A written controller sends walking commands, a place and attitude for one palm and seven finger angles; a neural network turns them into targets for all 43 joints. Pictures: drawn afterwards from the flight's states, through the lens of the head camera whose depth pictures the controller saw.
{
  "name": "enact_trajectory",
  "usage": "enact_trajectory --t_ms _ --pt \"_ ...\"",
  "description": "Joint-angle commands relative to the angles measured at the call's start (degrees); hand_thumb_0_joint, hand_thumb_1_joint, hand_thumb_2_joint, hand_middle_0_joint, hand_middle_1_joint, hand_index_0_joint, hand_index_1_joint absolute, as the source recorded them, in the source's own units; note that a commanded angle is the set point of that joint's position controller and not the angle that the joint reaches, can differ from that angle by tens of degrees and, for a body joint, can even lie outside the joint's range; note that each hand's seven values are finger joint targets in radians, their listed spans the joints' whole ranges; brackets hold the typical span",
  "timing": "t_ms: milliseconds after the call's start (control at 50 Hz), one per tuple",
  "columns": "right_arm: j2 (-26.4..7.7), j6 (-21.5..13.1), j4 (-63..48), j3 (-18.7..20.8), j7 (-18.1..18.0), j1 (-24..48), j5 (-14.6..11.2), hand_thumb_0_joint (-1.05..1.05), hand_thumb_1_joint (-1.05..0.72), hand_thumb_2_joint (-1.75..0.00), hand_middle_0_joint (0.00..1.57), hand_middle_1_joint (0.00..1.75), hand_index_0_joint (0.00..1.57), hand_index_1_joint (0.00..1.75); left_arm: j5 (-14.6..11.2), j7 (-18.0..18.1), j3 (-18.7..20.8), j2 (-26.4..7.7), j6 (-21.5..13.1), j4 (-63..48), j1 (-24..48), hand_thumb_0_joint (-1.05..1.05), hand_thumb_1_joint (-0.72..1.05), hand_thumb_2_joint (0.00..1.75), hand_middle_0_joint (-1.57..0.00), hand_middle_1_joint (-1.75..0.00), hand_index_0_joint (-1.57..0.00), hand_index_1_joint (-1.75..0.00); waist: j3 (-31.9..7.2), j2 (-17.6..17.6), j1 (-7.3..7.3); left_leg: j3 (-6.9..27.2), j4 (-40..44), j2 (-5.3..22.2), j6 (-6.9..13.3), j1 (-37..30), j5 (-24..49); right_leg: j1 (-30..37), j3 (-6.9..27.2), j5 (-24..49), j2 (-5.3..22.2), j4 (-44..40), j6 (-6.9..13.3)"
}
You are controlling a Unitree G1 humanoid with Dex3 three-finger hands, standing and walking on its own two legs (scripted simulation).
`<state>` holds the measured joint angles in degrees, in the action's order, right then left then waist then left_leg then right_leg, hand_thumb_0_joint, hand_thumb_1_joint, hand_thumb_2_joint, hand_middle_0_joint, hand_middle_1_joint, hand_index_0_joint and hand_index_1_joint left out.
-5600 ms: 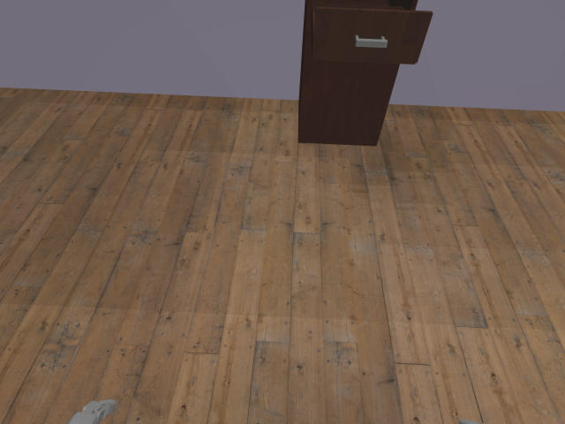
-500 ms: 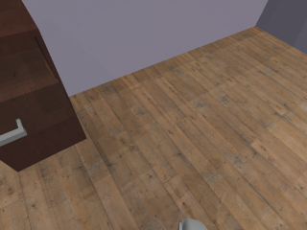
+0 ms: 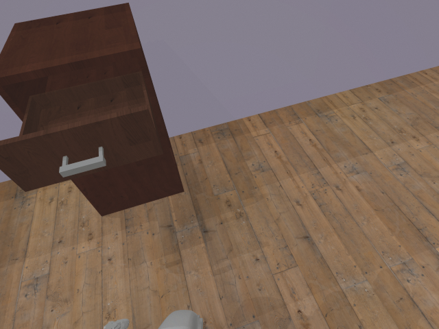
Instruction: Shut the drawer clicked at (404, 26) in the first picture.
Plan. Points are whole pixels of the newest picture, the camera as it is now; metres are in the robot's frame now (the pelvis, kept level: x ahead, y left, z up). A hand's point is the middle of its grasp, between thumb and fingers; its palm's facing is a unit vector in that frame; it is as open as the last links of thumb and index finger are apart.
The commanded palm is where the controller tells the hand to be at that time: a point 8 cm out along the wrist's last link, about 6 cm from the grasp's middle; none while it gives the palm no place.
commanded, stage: turn to face it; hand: left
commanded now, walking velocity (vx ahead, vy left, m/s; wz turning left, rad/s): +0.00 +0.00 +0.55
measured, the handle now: (83, 160) +0.53 +0.40 -0.05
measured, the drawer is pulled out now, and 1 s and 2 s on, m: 0.29 0.29 0.29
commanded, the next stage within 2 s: take the last steps up to it in 0.54 s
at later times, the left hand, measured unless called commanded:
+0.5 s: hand out of the picture -0.02 +0.28 -0.17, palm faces +0.28 -0.93 -0.25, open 7.4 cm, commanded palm none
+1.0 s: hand out of the picture -0.05 +0.17 -0.15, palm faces +0.39 -0.89 -0.25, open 7.3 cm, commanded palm none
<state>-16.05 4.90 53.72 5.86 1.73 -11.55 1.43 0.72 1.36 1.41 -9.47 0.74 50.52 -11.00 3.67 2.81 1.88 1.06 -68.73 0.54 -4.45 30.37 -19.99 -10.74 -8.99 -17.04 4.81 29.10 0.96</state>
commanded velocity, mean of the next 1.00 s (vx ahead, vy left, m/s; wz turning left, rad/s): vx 0.11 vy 0.00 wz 0.23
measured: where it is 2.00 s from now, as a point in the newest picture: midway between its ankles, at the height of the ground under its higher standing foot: (204, 320)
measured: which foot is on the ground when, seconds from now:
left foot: up 0.00-0.24, down 0.26-0.78, up 0.80-1.00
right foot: down 0.00-0.26, up 0.28-0.76, down 0.78-1.00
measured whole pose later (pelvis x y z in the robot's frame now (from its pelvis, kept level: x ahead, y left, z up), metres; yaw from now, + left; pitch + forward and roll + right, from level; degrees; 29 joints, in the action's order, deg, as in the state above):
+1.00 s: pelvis +0.02 +0.01 +0.01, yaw +20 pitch -2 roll +2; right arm -12.7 2.2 61.0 4.3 1.0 -18.3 1.8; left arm 0.7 1.0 1.2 -7.4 -2.3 60.2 -21.9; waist 0.5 2.7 0.5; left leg 0.4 -60.8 2.8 -1.1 29.2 -12.5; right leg -2.1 -6.5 -15.1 0.7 19.2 3.1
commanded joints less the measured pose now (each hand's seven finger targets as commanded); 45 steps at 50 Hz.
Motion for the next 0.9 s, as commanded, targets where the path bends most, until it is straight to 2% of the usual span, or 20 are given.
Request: enact_trajectory --t_ms 0,140,180,200,220,240,260,280,320,380,460,620,680,720,740,760,780,820,860,880 --pt "-2.9 -0.9 -5.0 0.2 0.1 4.7 -0.1 0.0 -0.9 -0.9 0.2 0.3 0.2 0.3 0.5 0.9 3.4 -12.3 -1.2 -3.4 -2.6 0.0 0.9 0.9 -0.2 -0.3 -0.2 -0.3 -1.0 -11.7 -2.91 -1.6 3.6 2.3 -1.0 4.1 -1.4 4.7 7.9 16.4 14.8 -11.1 5.2" --pt "-1.3 -2.2 -6.0 -1.5 -0.1 7.5 -0.8 0.0 -0.9 -0.9 0.2 0.3 0.2 0.3 1.1 0.5 4.4 -15.4 -0.6 -1.4 -5.8 0.0 0.9 0.9 -0.2 -0.3 -0.2 -0.3 -5.0 -15.5 -5.16 -6.7 24.1 1.4 0.8 -6.1 -6.1 7.8 4.5 30.3 17.0 -4.9 6.3" --pt "-1.5 -2.7 -5.3 -1.5 -0.3 4.6 -0.9 0.0 -0.9 -0.9 0.2 0.3 0.2 0.3 1.0 0.4 4.6 -15.6 -0.4 -0.6 -5.2 0.0 0.9 0.9 -0.2 -0.3 -0.2 -0.3 -6.5 -15.4 -3.69 -8.0 32.1 0.7 1.6 -11.7 -1.9 6.8 2.3 30.2 16.5 -1.3 4.3" --pt "-2.5 -3.0 -4.9 -1.4 -0.4 2.7 -0.7 0.0 -0.9 -0.9 0.2 0.3 0.2 0.3 0.6 0.3 4.6 -15.3 -0.2 -0.6 -5.0 0.0 0.9 0.9 -0.2 -0.3 -0.2 -0.3 -7.4 -13.1 -2.46 -7.9 39.1 0.5 2.2 -16.8 4.2 4.6 0.3 28.4 15.1 2.5 2.2" --pt "-5.2 -3.6 -4.0 -0.8 -0.5 -0.9 -0.6 0.0 -0.9 -0.9 0.2 0.3 0.2 0.3 0.0 0.1 4.3 -14.3 0.0 -0.9 -4.8 0.0 0.9 0.9 -0.2 -0.3 -0.2 -0.3 -10.2 -6.6 -0.19 -4.5 45.7 3.2 3.5 -26.2 14.5 -0.9 -1.6 23.4 13.2 10.7 -0.7" --pt "-12.1 -4.3 -3.8 0.8 -0.9 -4.3 -0.2 0.0 -0.9 -0.9 0.2 0.3 0.2 0.3 -0.5 -0.4 3.6 -10.4 0.2 -2.9 -4.3 0.0 0.9 0.9 -0.2 -0.3 -0.2 -0.3 -12.0 11.5 1.82 15.6 47.0 18.5 10.2 -36.5 36.5 -17.8 -3.1 -6.3 4.9 23.4 -5.4" --pt "-14.5 -3.8 -2.6 1.2 -1.5 -7.5 -0.7 0.0 -0.9 -0.9 0.2 0.3 0.2 0.3 0.0 0.0 2.4 -8.8 0.7 -4.5 -0.6 0.0 0.9 0.9 -0.2 -0.3 -0.2 -0.3 -12.1 13.1 3.12 19.4 46.7 24.7 16.6 -34.9 54.0 -21.7 3.1 -22.6 2.6 30.7 -5.9" --pt "-13.0 -3.7 -2.2 0.6 -1.9 -6.8 -0.6 0.0 -0.9 -0.9 0.2 0.3 0.2 0.3 0.1 0.2 2.4 -9.7 1.2 -4.3 0.8 0.0 0.9 0.9 -0.2 -0.3 -0.2 -0.3 -9.9 6.8 2.53 14.4 46.3 24.2 17.4 -32.0 51.3 -20.7 6.0 -19.7 3.9 34.0 -5.1" --pt "-9.0 -4.1 -2.8 -0.5 -2.9 -1.4 -0.3 0.0 -0.9 -0.9 0.2 0.3 0.2 0.3 0.2 0.2 3.0 -9.6 1.4 -1.3 0.4 0.0 0.9 0.9 -0.2 -0.3 -0.2 -0.3 -6.8 9.1 0.4 10.3 46.2 17.6 15.0 -29.1 50.3 -21.3 8.0 -13.0 3.3 37.1 -5.6" --pt "-6.8 -4.5 -3.7 -1.4 -3.0 1.3 -0.7 0.0 -0.9 -0.9 0.2 0.3 0.2 0.3 0.0 -0.4 3.0 -9.9 1.3 0.7 -2.2 0.0 0.9 0.9 -0.2 -0.3 -0.2 -0.3 -6.3 5.6 -1.38 5.7 46.9 13.5 13.2 -28.1 47.8 -19.3 7.6 -7.3 2.0 36.7 -5.9" --pt "-6.2 -4.6 -2.7 -1.4 -2.9 -0.7 -0.7 0.0 -0.9 -0.9 0.2 0.3 0.2 0.3 0.0 -0.1 2.6 -9.2 1.6 0.9 -1.5 0.0 0.9 0.9 -0.2 -0.3 -0.2 -0.3 -5.6 3.8 -1.04 7.3 48.6 13.2 13.8 -27.9 43.8 -18.0 7.8 -5.4 1.1 32.5 -6.5" --pt "-5.7 -4.1 -1.4 -1.2 -2.9 -1.8 0.0 0.0 -0.9 -0.9 0.2 0.3 0.2 0.3 -0.2 0.2 2.1 -7.2 1.3 -0.5 2.2 0.0 0.9 0.9 -0.2 -0.3 -0.2 -0.3 -4.1 6.1 -0.4 12.6 49.5 13.1 15.1 -23.5 33.5 -10.9 7.5 -8.6 -1.3 17.7 -5.2" --pt "-5.1 -4.3 -0.6 -1.2 -2.7 -2.1 0.1 0.0 -0.9 -0.9 0.2 0.3 0.2 0.3 -0.1 -0.2 1.8 -6.5 0.3 0.9 -1.0 0.0 0.9 0.9 -0.2 -0.3 -0.2 -0.3 -5.7 5.3 -1.44 14.6 49.8 12.1 14.5 -21.0 17.7 -4.3 6.4 -6.8 -3.2 8.6 -4.0" --pt "-3.8 -4.5 0.0 -1.5 -2.5 -1.6 -0.3 0.0 -0.9 -0.9 0.2 0.3 0.2 0.3 0.3 -0.5 2.0 -6.6 -0.7 2.8 -5.3 0.0 0.9 0.9 -0.2 -0.3 -0.2 -0.3 -5.4 1.7 -3.74 13.2 47.1 8.8 11.6 -12.3 0.7 7.5 5.9 0.3 -3.1 -4.1 -3.5" --pt "-1.0 -4.6 0.1 -1.9 -2.4 -1.9 -0.6 0.0 -0.9 -0.9 0.2 0.3 0.2 0.3 0.9 -0.3 2.5 -9.0 -1.4 3.9 -8.2 0.0 0.9 0.9 -0.2 -0.3 -0.2 -0.3 -4.6 -5.7 -4.94 8.3 38.9 3.8 8.4 -4.4 -6.9 14.3 12.4 -4.9 2.3 -10.8 -2.0" --pt "2.7 -4.8 -1.5 -2.8 -2.2 -1.8 -1.0 0.0 -0.9 -0.9 0.2 0.3 0.2 0.3 1.6 0.0 3.5 -14.1 -1.8 4.3 -11.1 0.0 0.9 0.9 -0.2 -0.3 -0.2 -0.3 -2.2 -21.7 -6.11 -0.6 24.8 -3.3 5.0 6.7 -12.8 16.6 31.3 -17.2 16.1 -19.5 3.3" --pt "-1.2 -4.4 -2.9 -1.8 -1.8 1.5 -0.1 0.0 -0.9 -0.9 0.2 0.3 0.2 0.3 0.7 0.1 3.4 -15.4 -1.6 3.8 -12.4 0.0 0.9 0.9 -0.2 -0.3 -0.2 -0.3 2.1 -16.7 -7.18 1.4 16.8 -0.6 4.8 7.9 -13.6 7.9 36.2 -24.0 21.7 -24.2 7.1" --pt "-1.5 -4.3 -0.8 -1.2 -1.1 1.1 0.4 0.0 -0.9 -0.9 0.2 0.3 0.2 0.3 0.4 0.3 3.1 -11.2 -2.6 4.1 -8.4 0.0 0.9 0.9 -0.2 -0.3 -0.2 -0.3 7.1 -14.1 -4.49 2.6 9.9 1.7 5.3 8.0 -4.5 1.4 32.1 -23.4 17.3 -25.8 6.6" --pt "0.2 -4.1 2.4 -1.1 -0.7 -3.2 0.4 0.0 -0.9 -0.9 0.2 0.3 0.2 0.3 0.0 -0.1 1.8 -7.2 -3.6 4.5 -7.1 0.0 0.9 0.9 -0.2 -0.3 -0.2 -0.3 7.0 -8.9 -1.84 1.1 6.9 2.6 4.4 5.0 3.6 0.3 20.4 -11.3 11.9 -23.5 4.5" --pt "1.1 -4.0 3.4 -1.0 -0.6 -4.8 0.3 0.0 -0.9 -0.9 0.2 0.3 0.2 0.3 0.0 -0.1 1.7 -6.7 -3.8 4.9 -7.8 0.0 0.9 0.9 -0.2 -0.3 -0.2 -0.3 6.1 -8.0 -1.35 0.2 6.2 2.6 4.1 4.3 5.5 0.8 16.9 -7.0 10.5 -23.0 4.0"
